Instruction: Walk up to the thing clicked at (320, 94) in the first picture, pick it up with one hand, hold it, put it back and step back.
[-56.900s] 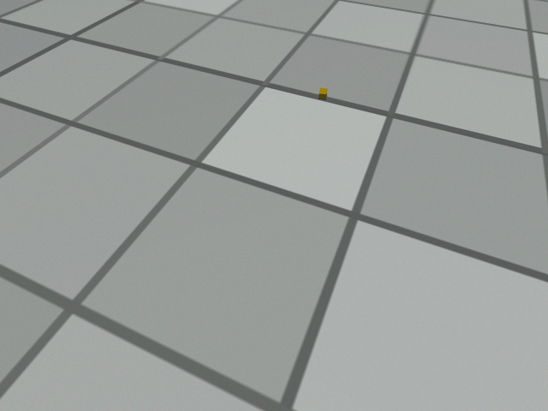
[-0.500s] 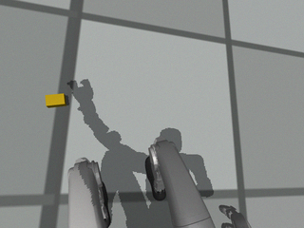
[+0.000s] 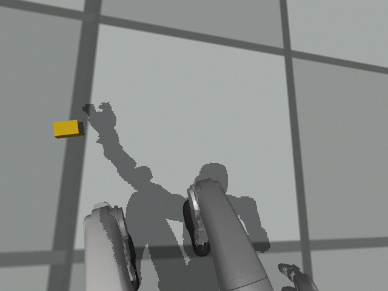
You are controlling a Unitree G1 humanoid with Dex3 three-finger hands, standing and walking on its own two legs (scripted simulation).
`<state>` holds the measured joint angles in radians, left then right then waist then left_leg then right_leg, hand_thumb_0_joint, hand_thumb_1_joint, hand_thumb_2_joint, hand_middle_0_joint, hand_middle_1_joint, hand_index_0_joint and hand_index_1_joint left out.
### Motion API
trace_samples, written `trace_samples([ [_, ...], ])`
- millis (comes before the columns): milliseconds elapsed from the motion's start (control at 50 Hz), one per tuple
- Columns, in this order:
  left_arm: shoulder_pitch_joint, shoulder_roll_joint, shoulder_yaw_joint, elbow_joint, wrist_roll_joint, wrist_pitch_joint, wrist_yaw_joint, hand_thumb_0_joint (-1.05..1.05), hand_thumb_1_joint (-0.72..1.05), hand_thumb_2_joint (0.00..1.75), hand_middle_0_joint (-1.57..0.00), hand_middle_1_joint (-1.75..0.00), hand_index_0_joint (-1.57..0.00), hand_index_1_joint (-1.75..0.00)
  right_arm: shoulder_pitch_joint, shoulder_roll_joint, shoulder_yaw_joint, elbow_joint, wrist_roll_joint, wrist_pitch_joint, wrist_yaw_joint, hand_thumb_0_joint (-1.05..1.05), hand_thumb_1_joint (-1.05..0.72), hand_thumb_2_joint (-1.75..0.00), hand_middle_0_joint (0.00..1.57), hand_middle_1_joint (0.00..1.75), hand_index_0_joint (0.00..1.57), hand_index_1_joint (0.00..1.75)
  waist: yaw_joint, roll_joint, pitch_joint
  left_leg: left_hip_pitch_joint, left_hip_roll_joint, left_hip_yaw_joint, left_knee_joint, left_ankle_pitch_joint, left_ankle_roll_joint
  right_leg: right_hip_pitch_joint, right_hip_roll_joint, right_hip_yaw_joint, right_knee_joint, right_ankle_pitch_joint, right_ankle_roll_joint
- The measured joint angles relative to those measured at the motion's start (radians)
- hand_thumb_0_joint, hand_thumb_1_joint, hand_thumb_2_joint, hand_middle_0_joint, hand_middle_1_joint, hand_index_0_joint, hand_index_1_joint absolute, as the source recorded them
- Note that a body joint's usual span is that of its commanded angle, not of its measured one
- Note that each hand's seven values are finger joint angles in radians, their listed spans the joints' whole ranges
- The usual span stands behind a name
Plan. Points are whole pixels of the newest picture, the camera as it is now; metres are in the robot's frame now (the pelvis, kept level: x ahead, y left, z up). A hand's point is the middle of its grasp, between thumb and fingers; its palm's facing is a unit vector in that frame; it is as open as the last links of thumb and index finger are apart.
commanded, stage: approach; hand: left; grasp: from above
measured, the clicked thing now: (67, 129) +0.57 +0.24 -0.49
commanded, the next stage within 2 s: rest palm in 1.34 s
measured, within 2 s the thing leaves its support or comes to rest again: neither
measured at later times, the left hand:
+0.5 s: hand (49, 124) +0.54 +0.24 -0.32, palm faces -0.45 +0.00 -0.89, open 13.9 cm
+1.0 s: hand (57, 114) +0.59 +0.24 -0.37, palm faces -0.40 -0.02 -0.92, open 13.7 cm
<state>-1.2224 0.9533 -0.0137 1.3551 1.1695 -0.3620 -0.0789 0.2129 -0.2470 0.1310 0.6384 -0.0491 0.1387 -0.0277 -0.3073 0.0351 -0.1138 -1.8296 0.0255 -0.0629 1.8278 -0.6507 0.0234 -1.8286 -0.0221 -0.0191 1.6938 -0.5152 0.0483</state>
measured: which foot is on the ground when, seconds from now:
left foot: down 0.00-1.00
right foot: down 0.00-1.00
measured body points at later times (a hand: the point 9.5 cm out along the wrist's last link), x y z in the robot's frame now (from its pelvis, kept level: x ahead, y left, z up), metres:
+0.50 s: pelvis -0.02 -0.01 -0.15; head +0.27 +0.06 +0.19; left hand +0.55 +0.24 -0.27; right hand -0.01 -0.27 -0.25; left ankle +0.06 +0.11 -0.48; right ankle +0.11 -0.15 -0.48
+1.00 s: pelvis +0.00 +0.00 -0.18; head +0.31 +0.06 +0.13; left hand +0.60 +0.23 -0.32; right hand -0.02 -0.27 -0.23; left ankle +0.06 +0.11 -0.48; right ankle +0.11 -0.15 -0.48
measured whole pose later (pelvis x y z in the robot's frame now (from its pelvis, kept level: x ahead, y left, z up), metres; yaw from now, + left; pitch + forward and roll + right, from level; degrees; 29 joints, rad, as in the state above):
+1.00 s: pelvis +0.00 +0.00 -0.18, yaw -6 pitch +37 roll -13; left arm -1.32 1.06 0.04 1.49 1.34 -0.18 0.31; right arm 0.18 -0.32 0.27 0.56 -0.14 0.02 0.10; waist -0.47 -0.06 0.13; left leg -2.34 -0.02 -0.19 2.44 -0.75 0.00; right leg -2.30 -0.02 -0.09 2.24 -0.59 0.07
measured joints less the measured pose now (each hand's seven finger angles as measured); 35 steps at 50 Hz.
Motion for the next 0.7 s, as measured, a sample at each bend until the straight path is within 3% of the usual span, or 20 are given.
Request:
trace_samples([
  [100, -0.002, -0.013, -0.012, 0.063, 0.037, -0.023, 0.052, 0.0, -0.39, 0.86, -0.17, -0.98, -0.19, -0.96, -0.006, -0.007, 0.005, -0.007, -0.01, -0.007, 0.007, 0.0, -0.92, -0.9, 0.21, 0.3, 0.2, 0.3, -0.019, -0.007, 0.005, -0.074, -0.002, -0.003, 0.071, -0.012, 0.002, -0.074, 0.0, 0.001, 0.069, -0.01, -0.006],
  [220, 0.007, -0.017, 0.004, 0.091, 0.114, -0.054, 0.166, 0.0, -0.4, 0.87, -0.16, -1.0, -0.18, -0.98, -0.027, -0.018, 0.012, -0.01, -0.039, -0.009, 0.034, 0.0, -0.92, -0.9, 0.2, 0.3, 0.2, 0.3, -0.038, -0.021, 0.033, -0.21, -0.01, -0.009, 0.202, -0.025, 0.004, -0.208, -0.001, 0.005, 0.195, -0.02, 0.002],
  [320, -0.031, -0.032, 0.011, 0.133, 0.15, -0.008, 0.303, 0.0, -0.44, 0.9, -0.14, -1.02, -0.16, -1.0, -0.052, -0.013, 0.023, -0.004, -0.061, -0.022, 0.068, 0.0, -0.92, -0.9, 0.2, 0.3, 0.2, 0.3, -0.05, -0.04, 0.075, -0.322, -0.024, -0.021, 0.314, -0.022, 0.0, -0.311, -0.008, 0.002, 0.303, -0.021, 0.009],
  [380, -0.056, -0.035, 0.013, 0.17, 0.167, 0.038, 0.357, 0.0, -0.47, 0.92, -0.13, -1.02, -0.14, -1.0, -0.066, -0.007, 0.027, 0.002, -0.065, -0.04, 0.081, 0.0, -0.92, -0.9, 0.2, 0.3, 0.2, 0.3, -0.063, -0.044, 0.097, -0.387, -0.033, -0.029, 0.37, -0.015, -0.004, -0.371, -0.012, 0.0, 0.356, -0.017, 0.01],
  [520, -0.08, -0.023, 0.003, 0.204, 0.155, 0.108, 0.378, 0.0, -0.5, 0.96, -0.13, -1.0, -0.13, -1.0, -0.085, -0.001, 0.058, 0.018, -0.065, -0.076, 0.093, 0.0, -0.92, -0.9, 0.2, 0.3, 0.2, 0.3, -0.095, -0.05, 0.154, -0.486, -0.046, -0.048, 0.481, -0.015, -0.01, -0.461, -0.014, -0.007, 0.46, -0.019, 0.021],
  [700, -0.1, 0.024, -0.005, 0.259, 0.145, 0.133, 0.404, 0.0, -0.52, 0.98, -0.13, -0.99, -0.12, -0.99, -0.084, -0.014, 0.114, 0.005, -0.082, -0.119, 0.102, 0.0, -0.93, -0.9, 0.21, 0.3, 0.2, 0.3, -0.146, -0.081, 0.193, -0.517, -0.044, -0.089, 0.574, -0.067, -0.026, -0.495, -0.004, -0.037, 0.533, -0.049, 0.021],
])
